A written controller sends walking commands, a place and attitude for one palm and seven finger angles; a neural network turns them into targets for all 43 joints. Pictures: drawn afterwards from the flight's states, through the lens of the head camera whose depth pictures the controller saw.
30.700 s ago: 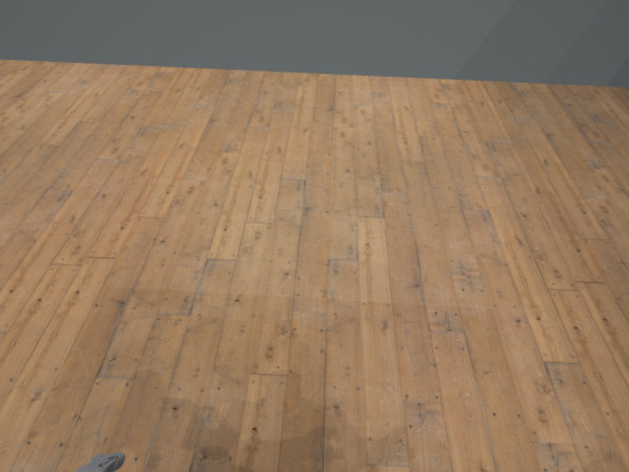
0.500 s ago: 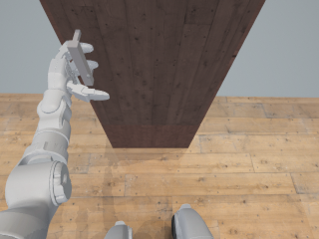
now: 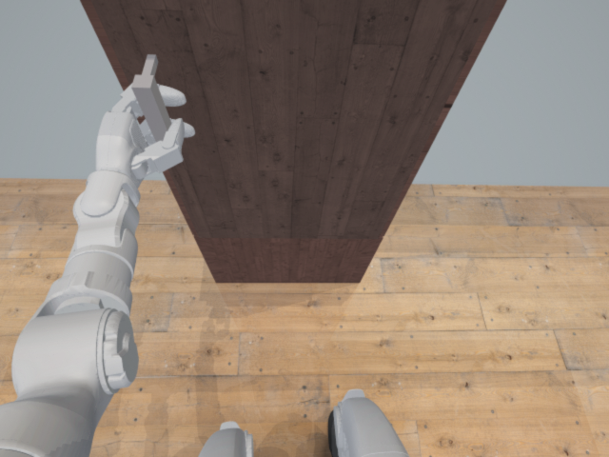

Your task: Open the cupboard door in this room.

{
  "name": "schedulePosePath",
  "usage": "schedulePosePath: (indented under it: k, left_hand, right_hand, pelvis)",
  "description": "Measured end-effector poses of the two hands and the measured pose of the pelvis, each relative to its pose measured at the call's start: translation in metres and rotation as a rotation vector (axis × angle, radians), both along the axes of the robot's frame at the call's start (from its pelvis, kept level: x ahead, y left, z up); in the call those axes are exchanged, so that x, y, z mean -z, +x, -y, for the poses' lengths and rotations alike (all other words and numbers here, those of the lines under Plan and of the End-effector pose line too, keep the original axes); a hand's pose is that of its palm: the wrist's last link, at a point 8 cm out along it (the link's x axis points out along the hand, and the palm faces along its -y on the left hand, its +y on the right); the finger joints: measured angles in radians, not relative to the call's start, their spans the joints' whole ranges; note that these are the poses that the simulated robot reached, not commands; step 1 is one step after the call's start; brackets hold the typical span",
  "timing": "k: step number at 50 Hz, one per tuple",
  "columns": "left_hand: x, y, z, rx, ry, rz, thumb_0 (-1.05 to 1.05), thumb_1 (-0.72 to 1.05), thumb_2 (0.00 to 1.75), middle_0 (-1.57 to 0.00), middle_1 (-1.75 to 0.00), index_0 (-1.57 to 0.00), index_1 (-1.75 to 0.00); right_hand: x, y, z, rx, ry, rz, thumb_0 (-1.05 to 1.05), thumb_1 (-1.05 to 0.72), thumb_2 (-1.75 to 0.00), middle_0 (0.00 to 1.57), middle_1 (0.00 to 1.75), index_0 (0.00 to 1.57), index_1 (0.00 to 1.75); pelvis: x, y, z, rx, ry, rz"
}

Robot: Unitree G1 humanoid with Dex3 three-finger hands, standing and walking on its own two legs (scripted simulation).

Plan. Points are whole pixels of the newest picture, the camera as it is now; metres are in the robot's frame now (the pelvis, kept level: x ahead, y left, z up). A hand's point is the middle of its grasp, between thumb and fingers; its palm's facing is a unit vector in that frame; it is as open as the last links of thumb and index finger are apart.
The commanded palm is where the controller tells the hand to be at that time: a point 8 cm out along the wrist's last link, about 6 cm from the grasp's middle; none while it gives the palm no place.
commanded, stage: close the thumb around the handle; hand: left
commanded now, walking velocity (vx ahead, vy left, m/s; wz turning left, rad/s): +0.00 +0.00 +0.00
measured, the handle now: (162, 111) +0.55 +0.15 +0.09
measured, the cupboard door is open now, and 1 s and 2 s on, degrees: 0 29 36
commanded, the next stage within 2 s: pull the door open along its arc in 0.04 s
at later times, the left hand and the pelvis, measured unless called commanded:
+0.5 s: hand (175, 176) +0.45 +0.13 +0.08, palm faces -0.09 -1.00 +0.00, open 5.8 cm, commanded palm +0.39 +0.18 +0.08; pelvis +0.01 +0.00 +0.01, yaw -1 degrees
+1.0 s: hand (232, 276) +0.31 +0.06 +0.09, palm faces +0.33 -0.94 +0.00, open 5.9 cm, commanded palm +0.25 +0.09 +0.08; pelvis +0.02 -0.02 +0.02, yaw +2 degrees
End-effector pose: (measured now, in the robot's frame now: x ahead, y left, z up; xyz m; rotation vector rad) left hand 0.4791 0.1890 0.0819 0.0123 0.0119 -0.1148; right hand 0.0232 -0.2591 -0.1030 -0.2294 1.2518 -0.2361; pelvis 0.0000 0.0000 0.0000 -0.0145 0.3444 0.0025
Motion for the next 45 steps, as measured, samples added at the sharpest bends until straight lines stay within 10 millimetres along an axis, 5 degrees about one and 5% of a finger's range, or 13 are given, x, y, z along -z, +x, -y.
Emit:
schedulePosePath:
  k: [14,22,29,39,45]
  left_hand:
    - [0.000,-0.004,0.003,-0.040,-0.006,-0.002,0.00,0.73,0.84,-0.36,-1.35,-0.36,-1.35]
    - [0.001,-0.028,0.004,-0.030,-0.005,0.009,0.00,0.74,0.78,-0.36,-1.35,-0.35,-1.35]
    - [0.001,-0.080,0.011,-0.017,-0.024,0.023,0.00,0.72,0.74,-0.36,-1.35,-0.35,-1.34]
    - [0.001,-0.151,0.051,-0.366,-0.081,0.040,0.02,0.70,0.78,-0.35,-1.35,-0.35,-1.30]
    - [-0.002,-0.184,0.074,-0.460,-0.050,0.022,0.02,0.71,0.80,-0.34,-1.34,-0.35,-1.32]
  right_hand:
    - [0.000,-0.010,-0.002,0.016,0.012,-0.009,0.01,-0.91,-0.90,0.20,0.30,0.21,0.30]
    - [-0.006,0.005,-0.002,0.027,0.035,0.029,0.01,-0.91,-0.90,0.20,0.30,0.20,0.30]
    - [-0.018,0.050,-0.004,-0.004,0.056,0.153,0.01,-0.91,-0.90,0.20,0.30,0.20,0.30]
    - [-0.031,0.145,-0.025,-0.199,0.102,0.376,0.01,-0.91,-0.90,0.20,0.30,0.20,0.30]
    - [-0.039,0.180,-0.040,-0.267,0.132,0.464,0.01,-0.91,-0.90,0.20,0.30,0.20,0.30]
  pelvis:
    - [-0.001,-0.001,0.000,0.008,0.004,0.006]
    - [-0.009,0.008,0.000,0.024,0.009,0.026]
    - [-0.019,0.018,0.001,0.026,0.011,0.067]
    - [-0.019,0.020,0.007,-0.006,0.017,0.112]
    - [-0.019,0.020,0.014,-0.025,0.019,0.139]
